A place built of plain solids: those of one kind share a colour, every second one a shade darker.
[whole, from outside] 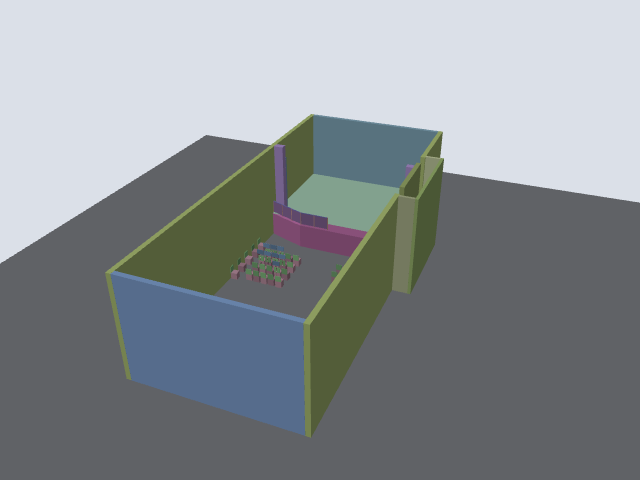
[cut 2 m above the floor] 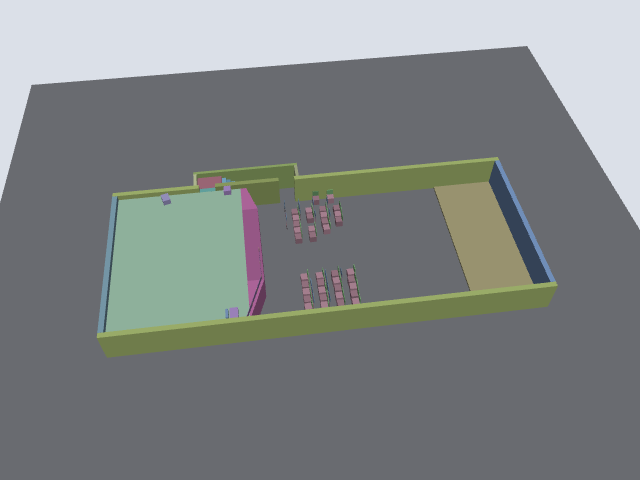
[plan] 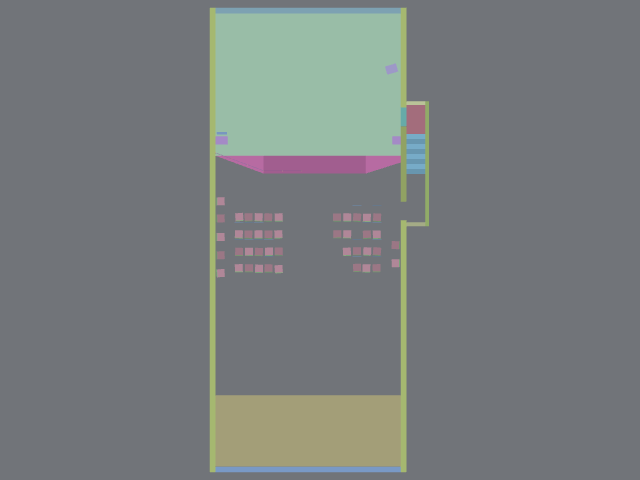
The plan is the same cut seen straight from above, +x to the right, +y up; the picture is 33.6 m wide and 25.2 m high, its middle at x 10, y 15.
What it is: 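A parish, school or music hall with a timber stage behind a plastered proscenium wall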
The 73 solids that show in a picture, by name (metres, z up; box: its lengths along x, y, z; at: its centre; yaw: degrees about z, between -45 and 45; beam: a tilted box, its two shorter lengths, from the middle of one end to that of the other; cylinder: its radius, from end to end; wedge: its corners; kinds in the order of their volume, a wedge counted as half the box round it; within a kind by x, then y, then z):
{
 "boards_main_1": {"box": [9.73, 7.47, 1.7], "at": [9.38, 23.16, 0.8]},
 "wall_side_1": {"box": [0.3, 24.39, 6.57], "at": [4.36, 15.0, 3.23]},
 "wall_side_2": {"box": [0.3, 13.24, 6.57], "at": [14.39, 9.42, 3.23]},
 "wall_side_3": {"box": [0.3, 3.95, 6.57], "at": [14.39, 18.99, 3.23]},
 "wall_side_4": {"box": [0.3, 5.24, 6.57], "at": [14.39, 24.57, 3.23]},
 "wall_back_1": {"box": [9.73, 0.3, 6.57], "at": [9.38, 27.04, 3.23]},
 "wall_rear_1": {"box": [9.73, 0.3, 6.57], "at": [9.38, 2.95, 3.23]},
 "wall_pass_out_1": {"box": [0.2, 6.56, 6.57], "at": [15.63, 19.01, 3.23]},
 "boards_fore_1": {"wedge": [[4.51, 19.42, -0.05], [4.51, 19.42, -0.05], [4.51, 19.42, 1.65], [4.51, 19.42, 1.65], [7.04, 18.49, -0.05], [7.04, 18.49, 1.65], [7.04, 19.42, -0.05], [7.04, 19.42, 1.65]]},
 "boards_fore_2": {"wedge": [[7.04, 18.49, -0.05], [7.04, 18.49, 1.65], [7.04, 19.42, -0.05], [7.04, 19.42, 1.65], [12.4, 18.49, -0.05], [12.4, 18.49, 1.65], [12.4, 19.42, -0.05], [12.4, 19.42, 1.65]]},
 "boards_fore_3": {"wedge": [[12.4, 18.49, -0.05], [12.4, 18.49, 1.65], [12.4, 19.42, -0.05], [12.4, 19.42, 1.65], [14.24, 19.07, -0.05], [14.24, 19.07, 1.65], [14.24, 19.42, -0.05], [14.24, 19.42, 1.65]]},
 "floor_rear_1": {"box": [9.73, 3.75, 0.17], "at": [9.38, 4.98, 0.04]},
 "step_1": {"box": [0.99, 0.53, 0.23], "at": [15.03, 18.73, 0.07]},
 "step_2": {"box": [0.99, 0.53, 0.42], "at": [15.03, 18.99, 0.16]},
 "step_3": {"box": [0.99, 0.53, 0.6], "at": [15.03, 19.25, 0.25]},
 "step_4": {"box": [0.99, 0.53, 0.78], "at": [15.03, 19.51, 0.34]},
 "step_5": {"box": [0.99, 0.53, 0.97], "at": [15.03, 19.77, 0.43]},
 "step_6": {"box": [0.99, 0.53, 1.15], "at": [15.03, 20.04, 0.53]},
 "step_7": {"box": [0.99, 0.53, 1.33], "at": [15.03, 20.3, 0.62]},
 "step_8": {"box": [0.99, 0.53, 1.52], "at": [15.03, 20.56, 0.71]},
 "chair_seat_1": {"box": [0.42, 0.42, 0.45], "at": [4.78, 13.26, 0.23], "yaw": 4.6},
 "chair_seat_2": {"box": [0.42, 0.42, 0.45], "at": [4.78, 14.2, 0.23], "yaw": 1.9},
 "chair_seat_3": {"box": [0.42, 0.42, 0.45], "at": [4.78, 15.15, 0.23], "yaw": 0.7},
 "chair_seat_4": {"box": [0.42, 0.42, 0.45], "at": [4.78, 16.13, 0.23], "yaw": 2.4},
 "chair_seat_5": {"box": [0.42, 0.42, 0.45], "at": [4.78, 17.03, 0.23], "yaw": 1.1},
 "chair_seat_6": {"box": [0.42, 0.42, 0.45], "at": [5.74, 13.53, 0.23], "yaw": 1.1},
 "chair_seat_7": {"box": [0.42, 0.42, 0.45], "at": [5.74, 15.3, 0.23], "yaw": -2.2},
 "chair_seat_8": {"box": [0.42, 0.42, 0.45], "at": [5.75, 14.38, 0.23], "yaw": -1.1},
 "chair_seat_9": {"box": [0.42, 0.42, 0.45], "at": [5.76, 16.21, 0.23], "yaw": 3.1},
 "chair_seat_10": {"box": [0.42, 0.42, 0.45], "at": [6.24, 15.29, 0.23], "yaw": -0.9},
 "chair_seat_11": {"box": [0.42, 0.42, 0.45], "at": [6.25, 16.2, 0.23], "yaw": 0.6},
 "chair_seat_12": {"box": [0.42, 0.42, 0.45], "at": [6.27, 13.52, 0.23], "yaw": 0.1},
 "chair_seat_13": {"box": [0.42, 0.42, 0.45], "at": [6.27, 14.39, 0.23], "yaw": 0.1},
 "chair_seat_14": {"box": [0.42, 0.42, 0.45], "at": [6.77, 15.3, 0.23], "yaw": 1.3},
 "chair_seat_15": {"box": [0.42, 0.42, 0.45], "at": [6.78, 16.2, 0.23], "yaw": -2.1},
 "chair_seat_16": {"box": [0.42, 0.42, 0.45], "at": [6.79, 14.38, 0.23], "yaw": -2.3},
 "chair_seat_17": {"box": [0.42, 0.42, 0.45], "at": [6.8, 13.5, 0.23], "yaw": -1.8},
 "chair_seat_18": {"box": [0.42, 0.42, 0.45], "at": [7.28, 16.19, 0.23], "yaw": -2.7},
 "chair_seat_19": {"box": [0.42, 0.42, 0.45], "at": [7.29, 15.29, 0.23], "yaw": -1.3},
 "chair_seat_20": {"box": [0.42, 0.42, 0.45], "at": [7.3, 13.51, 0.23], "yaw": -0.7},
 "chair_seat_21": {"box": [0.42, 0.42, 0.45], "at": [7.32, 14.39, 0.23], "yaw": 1.3},
 "chair_seat_22": {"box": [0.42, 0.42, 0.45], "at": [7.82, 15.3, 0.23], "yaw": 2.0},
 "chair_seat_23": {"box": [0.42, 0.42, 0.45], "at": [7.83, 13.47, 0.23], "yaw": 3.3},
 "chair_seat_24": {"box": [0.42, 0.42, 0.45], "at": [7.83, 16.19, 0.23], "yaw": 0.9},
 "chair_seat_25": {"box": [0.42, 0.42, 0.45], "at": [7.84, 14.4, 0.23], "yaw": -0.5},
 "chair_seat_26": {"box": [0.42, 0.42, 0.45], "at": [10.89, 16.19, 0.23], "yaw": -0.6},
 "chair_seat_27": {"box": [0.42, 0.42, 0.45], "at": [10.91, 15.31, 0.23], "yaw": 0.3},
 "chair_seat_28": {"box": [0.42, 0.42, 0.45], "at": [11.41, 14.39, 0.23], "yaw": 2.8},
 "chair_seat_29": {"box": [0.42, 0.42, 0.45], "at": [11.43, 15.31, 0.23], "yaw": -1.0},
 "chair_seat_30": {"box": [0.42, 0.42, 0.45], "at": [11.43, 16.19, 0.23], "yaw": -0.4},
 "chair_seat_31": {"box": [0.42, 0.42, 0.45], "at": [11.94, 14.41, 0.23], "yaw": -0.4},
 "chair_seat_32": {"box": [0.42, 0.42, 0.45], "at": [11.94, 16.19, 0.23], "yaw": -3.5},
 "chair_seat_33": {"box": [0.42, 0.42, 0.45], "at": [11.95, 13.54, 0.23], "yaw": 1.8},
 "chair_seat_34": {"box": [0.42, 0.42, 0.45], "at": [12.44, 13.52, 0.23], "yaw": -0.9},
 "chair_seat_35": {"box": [0.42, 0.42, 0.45], "at": [12.46, 15.29, 0.23], "yaw": 2.4},
 "chair_seat_36": {"box": [0.42, 0.42, 0.45], "at": [12.46, 16.17, 0.23], "yaw": -0.5},
 "chair_seat_37": {"box": [0.42, 0.42, 0.45], "at": [12.48, 14.4, 0.23], "yaw": -2.8},
 "chair_seat_38": {"box": [0.42, 0.42, 0.45], "at": [12.97, 13.53, 0.23], "yaw": 1.1},
 "chair_seat_39": {"box": [0.42, 0.42, 0.45], "at": [12.98, 15.29, 0.23], "yaw": 0.3},
 "chair_seat_40": {"box": [0.42, 0.42, 0.45], "at": [12.99, 14.4, 0.23], "yaw": -3.7},
 "chair_seat_41": {"box": [0.42, 0.42, 0.45], "at": [13.0, 16.18, 0.23], "yaw": -1.9},
 "chair_seat_42": {"box": [0.42, 0.42, 0.45], "at": [13.97, 13.78, 0.23], "yaw": 0.4},
 "chair_seat_43": {"box": [0.42, 0.42, 0.45], "at": [13.97, 14.73, 0.23], "yaw": -2.0},
 "wall_pass_end_1": {"box": [0.99, 0.2, 6.57], "at": [15.03, 15.83, 3.23]},
 "wall_pass_end_2": {"box": [0.99, 0.2, 6.57], "at": [15.03, 22.18, 3.23]},
 "boards_pass_1": {"box": [0.99, 1.52, 1.7], "at": [15.03, 21.32, 0.8]},
 "wall_pros_1": {"box": [0.64, 0.44, 4.92], "at": [4.84, 20.23, 4.06]},
 "wall_pros_2": {"box": [0.45, 0.44, 4.92], "at": [14.01, 20.23, 4.06]},
 "boards_sill_1": {"box": [0.3, 0.99, 1.7], "at": [14.39, 21.46, 0.8]},
 "drape_1": {"box": [0.54, 0.14, 3.96], "at": [4.85, 20.6, 3.58]},
 "crate_1": {"box": [0.6, 0.45, 0.69], "at": [13.76, 23.98, 2.0], "yaw": 16.4},
 "guard_cloth_1": {"box": [2.72, 0.025, 0.83], "at": [5.79, 19.1, 2.13], "yaw": -20.3},
 "guard_cloth_2": {"box": [1.97, 0.025, 0.83], "at": [8.04, 18.63, 2.13]}
}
